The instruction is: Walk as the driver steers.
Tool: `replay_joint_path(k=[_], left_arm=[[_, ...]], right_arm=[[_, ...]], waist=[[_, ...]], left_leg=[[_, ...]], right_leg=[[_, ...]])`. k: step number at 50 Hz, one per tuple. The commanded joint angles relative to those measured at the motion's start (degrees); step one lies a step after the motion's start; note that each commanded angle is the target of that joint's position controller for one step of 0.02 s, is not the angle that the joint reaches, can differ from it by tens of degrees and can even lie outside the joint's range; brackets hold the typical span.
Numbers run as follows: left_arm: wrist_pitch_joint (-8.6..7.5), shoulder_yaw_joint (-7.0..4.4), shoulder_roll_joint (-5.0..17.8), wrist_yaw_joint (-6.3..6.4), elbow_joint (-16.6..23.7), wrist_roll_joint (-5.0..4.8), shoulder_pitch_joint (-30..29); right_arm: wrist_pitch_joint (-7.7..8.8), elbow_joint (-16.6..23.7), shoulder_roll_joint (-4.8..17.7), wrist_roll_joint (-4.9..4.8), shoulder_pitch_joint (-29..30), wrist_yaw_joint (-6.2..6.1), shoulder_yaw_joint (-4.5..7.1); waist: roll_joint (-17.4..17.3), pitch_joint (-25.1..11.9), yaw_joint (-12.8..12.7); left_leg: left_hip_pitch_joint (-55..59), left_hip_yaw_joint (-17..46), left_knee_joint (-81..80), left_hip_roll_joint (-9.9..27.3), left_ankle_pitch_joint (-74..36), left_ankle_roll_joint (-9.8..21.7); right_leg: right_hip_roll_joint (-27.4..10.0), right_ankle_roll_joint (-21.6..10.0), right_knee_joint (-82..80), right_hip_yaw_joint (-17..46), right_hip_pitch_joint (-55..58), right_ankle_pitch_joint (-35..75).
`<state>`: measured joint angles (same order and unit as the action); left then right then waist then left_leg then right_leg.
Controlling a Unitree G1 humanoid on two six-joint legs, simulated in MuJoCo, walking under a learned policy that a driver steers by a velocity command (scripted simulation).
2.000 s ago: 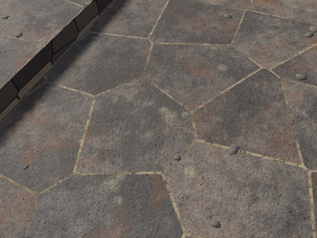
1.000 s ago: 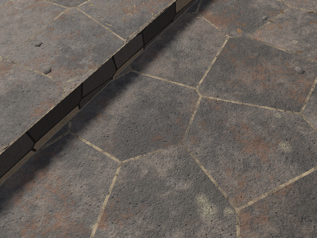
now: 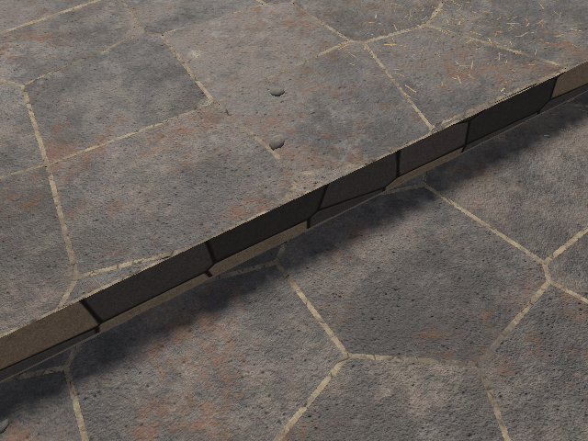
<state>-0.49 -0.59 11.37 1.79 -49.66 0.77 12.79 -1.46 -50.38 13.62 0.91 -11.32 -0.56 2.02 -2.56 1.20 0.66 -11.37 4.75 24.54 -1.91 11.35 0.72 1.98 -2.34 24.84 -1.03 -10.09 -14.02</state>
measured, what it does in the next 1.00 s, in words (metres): stands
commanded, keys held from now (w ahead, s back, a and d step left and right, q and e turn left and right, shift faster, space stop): no key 1.00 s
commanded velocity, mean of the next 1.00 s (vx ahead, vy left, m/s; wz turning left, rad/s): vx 0.00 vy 0.00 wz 0.02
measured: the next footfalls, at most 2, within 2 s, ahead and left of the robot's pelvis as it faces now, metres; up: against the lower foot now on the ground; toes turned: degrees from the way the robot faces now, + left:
left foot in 1.88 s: +0.13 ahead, +0.11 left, +0.00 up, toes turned +3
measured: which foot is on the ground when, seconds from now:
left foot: down 0.00-1.00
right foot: down 0.00-1.00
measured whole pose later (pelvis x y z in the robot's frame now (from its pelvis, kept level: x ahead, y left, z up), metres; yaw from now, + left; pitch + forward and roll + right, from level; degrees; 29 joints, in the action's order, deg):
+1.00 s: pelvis +0.00 +0.00 +0.00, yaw -1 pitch -1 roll +0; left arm -0.3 0.2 9.2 2.2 -64.9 0.6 16.1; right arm -0.2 -67.4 9.4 0.5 -14.9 -2.4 -0.5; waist -0.1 1.4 -0.1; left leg -9.3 4.4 21.8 -1.6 11.2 -0.2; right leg 2.0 -2.2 22.2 -0.2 -8.3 -12.7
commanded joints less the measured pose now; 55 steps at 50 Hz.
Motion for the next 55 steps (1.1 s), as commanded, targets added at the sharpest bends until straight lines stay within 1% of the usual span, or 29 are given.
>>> replay_joint_path(k=[1,2,3,5,6,15,23,36,55], left_arm=[[-0.75,-2.28,8.9,-0.15,1.6,-0.26,2.4],[-0.55,-1.94,7.5,-0.17,0.5,-0.65,2.6],[-0.22,-2.05,7.9,-0.01,0.0,-0.47,0.9],[0.22,-2.04,7.5,-0.1,-0.6,-0.21,-0.4],[0.35,-2.12,7.6,-0.15,-1.1,-0.12,-0.6],[0.27,-1.76,7.1,-0.16,-6.2,-0.13,-0.3],[0.31,-1.09,6.2,-0.02,-9.8,-0.16,1.6],[0.15,-0.26,4.3,0.27,-13.2,-0.16,4.7],[-0.11,0.14,2.2,0.64,-14.9,-0.17,7.3]], right_arm=[[1.01,0.4,6.7,0.01,-0.7,-0.98,1.12],[0.85,-0.9,6.0,-0.96,-0.9,-0.91,1.12],[0.83,-1.7,4.7,-0.94,-1.3,-0.81,0.81],[0.82,-3.4,4.8,-0.37,-1.2,-0.96,0.6],[0.85,-4.1,5.0,-0.37,-1.0,-1.12,0.59],[1.26,-9.4,4.9,-0.39,-1.5,-1.41,0.07],[1.3,-12.7,3.9,-0.38,-2.8,-1.56,-0.67],[1.39,-15.5,1.9,-0.43,-4.8,-1.79,-1.57],[1.43,-16.7,-0.1,-0.46,-7.4,-2.15,-2.04]], waist=[[6.0,-3.9,-2.3],[3.4,-2.9,-1.7],[3.9,-1.3,-0.5],[2.0,-0.2,-0.7],[1.6,0.4,-0.8],[2.1,1.1,-0.7],[2.6,1.7,-0.6],[2.4,2.3,-0.8],[2.6,2.7,-0.8]], left_leg=[[6.6,3.5,-1.8,5.2,-14.9,-0.3],[4.1,3.7,-1.8,4.6,-12.4,0.2],[2.4,3.9,-3.3,4.4,-9.8,0.2],[1.5,4.3,-5.0,4.5,-8.9,0.3],[1.4,4.4,-5.4,4.5,-8.3,0.4],[1.5,4.9,-7.1,5.2,-5.5,1.0],[1.2,4.6,-7.3,5.3,-4.1,1.2],[0.5,4.0,-6.7,5.2,-4.4,1.2],[0.4,3.4,-5.6,5.2,-5.9,0.9]], right_leg=[[-9.0,-1.7,-4.7,9.0,1.3,19.0],[-7.4,-1.2,-6.3,7.5,1.8,14.5],[-7.1,-0.9,-6.0,7.0,2.3,11.2],[-7.2,-0.9,-6.3,6.9,2.3,8.4],[-7.2,-1.0,-6.6,7.0,2.0,7.4],[-6.8,-0.9,-8.1,7.1,1.5,3.3],[-6.6,-0.8,-8.4,7.2,0.6,1.9],[-6.5,-0.8,-7.9,7.1,0.0,2.7],[-6.4,-1.0,-7.2,6.9,0.5,5.3]])
Keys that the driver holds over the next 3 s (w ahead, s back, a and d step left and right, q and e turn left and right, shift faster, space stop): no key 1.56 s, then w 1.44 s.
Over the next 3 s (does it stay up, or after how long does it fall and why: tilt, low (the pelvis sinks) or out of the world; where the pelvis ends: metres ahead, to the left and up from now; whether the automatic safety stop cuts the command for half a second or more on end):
stays up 0.68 0.06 -0.01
